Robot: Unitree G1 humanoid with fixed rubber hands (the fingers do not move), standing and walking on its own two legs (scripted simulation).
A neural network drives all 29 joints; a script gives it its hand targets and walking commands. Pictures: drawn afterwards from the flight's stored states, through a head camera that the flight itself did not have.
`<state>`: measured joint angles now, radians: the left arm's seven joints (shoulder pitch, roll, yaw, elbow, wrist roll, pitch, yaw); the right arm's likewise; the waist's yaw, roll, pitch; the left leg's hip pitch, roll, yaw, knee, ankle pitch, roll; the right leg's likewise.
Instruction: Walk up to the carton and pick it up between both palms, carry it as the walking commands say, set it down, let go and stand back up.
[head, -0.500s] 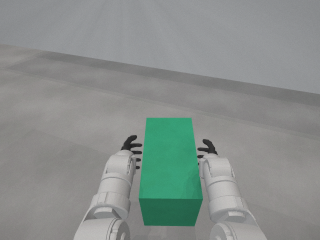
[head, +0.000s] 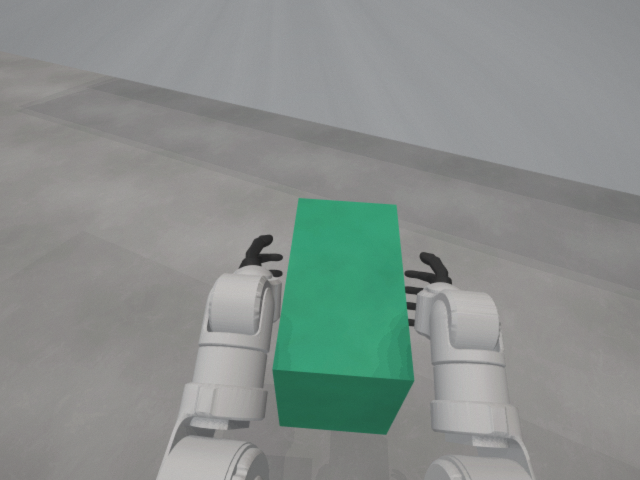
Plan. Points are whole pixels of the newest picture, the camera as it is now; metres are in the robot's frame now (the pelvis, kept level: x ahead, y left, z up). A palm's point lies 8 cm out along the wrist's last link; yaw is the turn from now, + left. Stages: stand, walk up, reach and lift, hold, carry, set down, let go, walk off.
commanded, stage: carry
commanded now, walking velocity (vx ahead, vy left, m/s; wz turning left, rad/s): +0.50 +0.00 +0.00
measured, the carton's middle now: (340, 311) +0.35 -0.01 +0.03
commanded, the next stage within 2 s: none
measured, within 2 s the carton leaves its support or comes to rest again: neither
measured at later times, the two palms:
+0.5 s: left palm (261, 191) +0.54 +0.12 +0.11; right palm (396, 208) +0.52 -0.11 +0.09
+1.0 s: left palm (278, 121) +0.83 +0.12 +0.11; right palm (379, 135) +0.80 -0.11 +0.09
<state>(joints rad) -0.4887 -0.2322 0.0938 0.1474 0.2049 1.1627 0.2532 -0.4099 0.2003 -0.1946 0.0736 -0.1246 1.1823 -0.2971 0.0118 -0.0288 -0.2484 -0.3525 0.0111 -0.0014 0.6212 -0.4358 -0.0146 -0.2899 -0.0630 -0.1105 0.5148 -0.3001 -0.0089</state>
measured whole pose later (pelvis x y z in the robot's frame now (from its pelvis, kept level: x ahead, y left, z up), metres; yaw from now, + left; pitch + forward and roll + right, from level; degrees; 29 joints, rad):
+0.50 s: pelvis +0.22 +0.02 +0.00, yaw -1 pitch +6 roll +2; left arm -0.47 -0.23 0.09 -0.05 0.16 1.22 0.28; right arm -0.38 0.19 -0.14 -0.12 -0.05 1.26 -0.31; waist 0.03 -0.04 -0.13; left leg -0.47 0.02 0.04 0.70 -0.44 -0.01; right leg -0.19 -0.09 -0.14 0.48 -0.39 0.00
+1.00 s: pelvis +0.50 +0.03 +0.01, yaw -2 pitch +7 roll +2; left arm -0.45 -0.22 0.08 -0.11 0.14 1.19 0.28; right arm -0.38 0.19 -0.12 -0.17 -0.05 1.23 -0.31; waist -0.01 -0.03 -0.09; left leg -0.46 0.02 0.07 0.95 -0.45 -0.01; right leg -0.32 -0.09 -0.16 0.45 -0.26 -0.02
